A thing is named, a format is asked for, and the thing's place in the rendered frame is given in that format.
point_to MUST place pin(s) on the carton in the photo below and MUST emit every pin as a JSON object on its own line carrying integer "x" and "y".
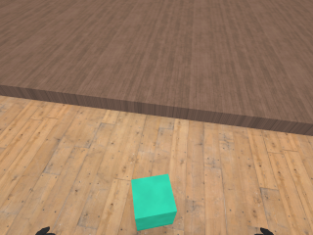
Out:
{"x": 153, "y": 201}

